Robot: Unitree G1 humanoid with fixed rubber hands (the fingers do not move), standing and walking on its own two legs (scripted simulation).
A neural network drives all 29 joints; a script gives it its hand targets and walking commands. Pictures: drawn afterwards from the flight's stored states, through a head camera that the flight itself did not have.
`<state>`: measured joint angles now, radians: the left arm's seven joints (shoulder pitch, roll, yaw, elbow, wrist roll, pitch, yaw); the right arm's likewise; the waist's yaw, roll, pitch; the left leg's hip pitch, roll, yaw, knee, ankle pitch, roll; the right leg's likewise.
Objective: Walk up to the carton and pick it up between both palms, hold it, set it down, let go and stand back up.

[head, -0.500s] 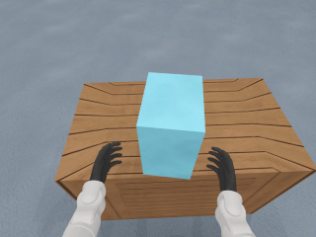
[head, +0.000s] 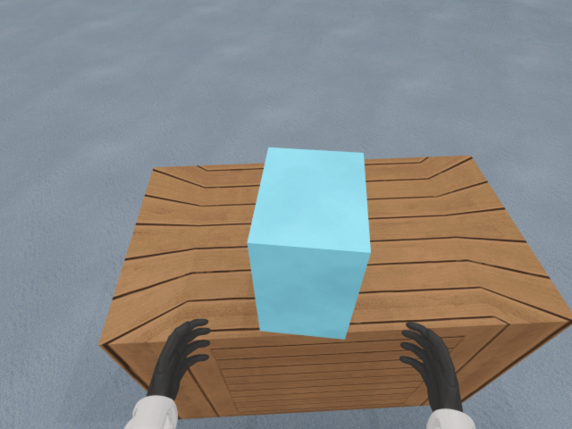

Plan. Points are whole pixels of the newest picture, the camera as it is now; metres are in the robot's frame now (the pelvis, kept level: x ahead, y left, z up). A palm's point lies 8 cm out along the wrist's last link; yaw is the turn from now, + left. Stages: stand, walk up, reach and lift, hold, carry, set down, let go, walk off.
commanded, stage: set down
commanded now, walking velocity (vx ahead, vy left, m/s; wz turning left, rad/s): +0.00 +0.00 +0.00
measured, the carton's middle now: (308, 247) +0.43 +0.00 -0.03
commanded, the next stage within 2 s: let go in 0.40 s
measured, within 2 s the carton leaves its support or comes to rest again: neither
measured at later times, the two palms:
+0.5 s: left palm (159, 409) +0.17 +0.21 -0.06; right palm (472, 420) +0.17 -0.22 -0.07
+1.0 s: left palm (153, 421) +0.16 +0.21 -0.07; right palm out of the picture +0.15 -0.23 -0.08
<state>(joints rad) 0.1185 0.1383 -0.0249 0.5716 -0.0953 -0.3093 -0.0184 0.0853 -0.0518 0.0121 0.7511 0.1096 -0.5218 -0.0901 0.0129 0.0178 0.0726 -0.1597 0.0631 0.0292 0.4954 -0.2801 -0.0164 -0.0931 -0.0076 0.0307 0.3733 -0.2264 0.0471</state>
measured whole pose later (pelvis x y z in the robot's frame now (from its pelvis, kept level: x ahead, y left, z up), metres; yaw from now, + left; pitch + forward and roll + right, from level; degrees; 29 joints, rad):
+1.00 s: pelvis +0.01 -0.01 +0.00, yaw -1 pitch -4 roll -1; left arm 0.23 0.19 0.02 0.53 0.02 0.03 -0.01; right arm 0.20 -0.16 -0.02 0.76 -0.02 -0.23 -0.02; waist 0.00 0.00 0.06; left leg -0.08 0.06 0.04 0.40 -0.25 -0.03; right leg -0.05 -0.01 0.05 0.35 -0.23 0.03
